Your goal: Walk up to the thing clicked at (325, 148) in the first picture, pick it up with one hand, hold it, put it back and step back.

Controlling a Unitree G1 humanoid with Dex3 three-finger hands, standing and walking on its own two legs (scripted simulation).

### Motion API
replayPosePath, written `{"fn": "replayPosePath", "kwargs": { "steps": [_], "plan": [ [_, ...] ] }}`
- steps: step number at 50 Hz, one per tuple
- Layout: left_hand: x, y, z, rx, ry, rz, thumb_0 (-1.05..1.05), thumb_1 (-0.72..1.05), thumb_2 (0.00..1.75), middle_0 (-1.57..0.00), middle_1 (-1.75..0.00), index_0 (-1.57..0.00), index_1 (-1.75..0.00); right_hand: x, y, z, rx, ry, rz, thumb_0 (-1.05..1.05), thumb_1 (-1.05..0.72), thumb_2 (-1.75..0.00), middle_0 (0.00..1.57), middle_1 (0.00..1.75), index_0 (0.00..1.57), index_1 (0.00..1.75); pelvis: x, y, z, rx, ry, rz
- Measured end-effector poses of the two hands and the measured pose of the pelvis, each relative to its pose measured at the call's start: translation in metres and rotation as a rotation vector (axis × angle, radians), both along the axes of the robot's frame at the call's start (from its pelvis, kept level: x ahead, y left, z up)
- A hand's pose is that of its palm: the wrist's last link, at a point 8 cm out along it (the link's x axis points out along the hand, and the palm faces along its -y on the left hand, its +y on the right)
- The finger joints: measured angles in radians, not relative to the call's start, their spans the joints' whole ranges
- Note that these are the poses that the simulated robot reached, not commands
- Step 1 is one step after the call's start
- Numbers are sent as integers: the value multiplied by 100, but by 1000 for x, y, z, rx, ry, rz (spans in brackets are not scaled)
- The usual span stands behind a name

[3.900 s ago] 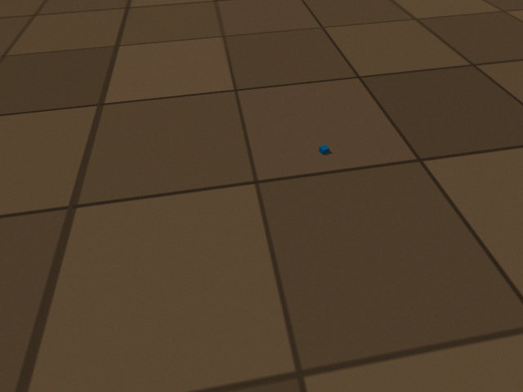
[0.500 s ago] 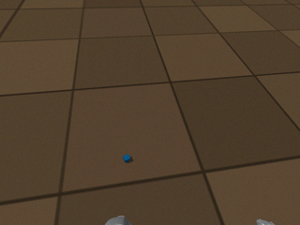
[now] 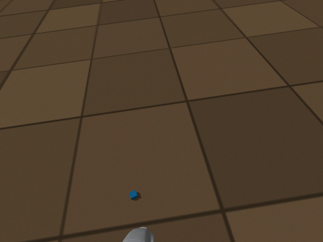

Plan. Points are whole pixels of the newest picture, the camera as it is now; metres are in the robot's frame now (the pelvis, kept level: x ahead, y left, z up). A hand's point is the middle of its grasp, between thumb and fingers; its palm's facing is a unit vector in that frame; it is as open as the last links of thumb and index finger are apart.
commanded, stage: walk up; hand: left
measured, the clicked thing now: (133, 194) +0.50 +0.27 -0.75
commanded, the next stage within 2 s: none
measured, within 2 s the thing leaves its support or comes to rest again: neither
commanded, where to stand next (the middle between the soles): +0.15 +0.02 m, yaw +1 degrees
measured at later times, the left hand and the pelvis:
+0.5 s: hand (85, 241) +0.15 +0.26 -0.15, palm faces +0.01 -0.91 -0.42, open 7.4 cm; pelvis +0.10 -0.02 -0.02, yaw +2 degrees
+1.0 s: hand (83, 223) +0.19 +0.27 -0.15, palm faces +0.03 -0.93 -0.36, open 7.4 cm; pelvis +0.12 +0.01 +0.00, yaw +3 degrees
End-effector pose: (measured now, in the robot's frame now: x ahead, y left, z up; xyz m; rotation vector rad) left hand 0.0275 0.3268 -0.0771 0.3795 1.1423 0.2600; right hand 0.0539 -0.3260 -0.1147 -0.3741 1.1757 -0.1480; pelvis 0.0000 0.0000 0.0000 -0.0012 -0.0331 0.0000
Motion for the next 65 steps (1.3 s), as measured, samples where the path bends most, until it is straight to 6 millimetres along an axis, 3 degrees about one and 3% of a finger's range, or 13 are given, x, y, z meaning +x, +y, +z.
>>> {"fn": "replayPosePath", "kwargs": {
  "steps": [5, 9, 13, 17, 23, 31, 38, 45, 53, 65],
  "plan": [
    [3, -9, -1, -5, 55, 34, 0, 90, 90, -20, -30, -21, -30, 49, 8, 5, 29, 9, 51, 1, -91, -90, 20, 30, 20, 30, 30, -7, 6, 5, 6, 14],
    [14, -10, -14, -17, 96, 53, 0, 90, 90, -20, -30, -21, -30, 92, 18, 4, 24, -9, 72, 1, -91, -90, 20, 30, 20, 30, 51, -4, 1, 1, 6, 27],
    [37, -6, -37, -36, 103, 61, 0, 90, 90, -20, -30, -21, -30, 133, 30, -2, 9, -68, 91, 1, -91, -90, 20, 30, 20, 30, 69, 3, -13, 14, 0, 43],
    [70, -13, -40, -49, 71, 39, 1, 90, 90, -20, -30, -20, -30, 152, 33, 5, 23, -123, 77, 0, -91, -90, 20, 30, 20, 30, 80, 1, -11, 14, -10, 44],
    [107, -25, -34, -23, 9, -3, 0, 91, 90, -20, -30, -21, -30, 161, 12, 2, 12, -121, 60, 0, -90, -90, 20, 30, 20, 30, 94, -14, -13, 14, -10, 35],
    [120, -32, -23, 26, 4, 8, 0, 90, 89, -20, -30, -21, -30, 160, -2, -16, 22, -22, 16, 1, -91, -90, 20, 30, 20, 30, 106, -23, -12, 8, -5, 46],
    [130, -15, -24, 17, 13, 21, 0, 90, 90, -20, -30, -21, -30, 149, 9, -18, 11, 38, 12, 1, -91, -90, 20, 30, 20, 30, 108, -10, -10, 30, 0, 56],
    [144, -11, -30, -36, 26, 25, 0, 90, 90, -20, -30, -21, -30, 145, 30, -8, 27, 52, -1, 1, -91, -90, 20, 30, 20, 30, 116, 2, -2, 3, -1, 46],
    [161, -10, -30, -74, 18, 37, 0, 90, 90, -20, -30, -20, -30, 160, 43, 4, 27, 40, -1, 1, -91, -90, 20, 30, 20, 30, 125, 9, 6, -4, -4, 45],
    [166, -8, -25, -76, 62, 45, 0, 91, 90, -20, -30, -20, -30, 188, 42, 14, 20, 4, -14, 0, -91, -90, 20, 30, 20, 30, 134, 12, 14, -2, 2, 40]
  ]
}}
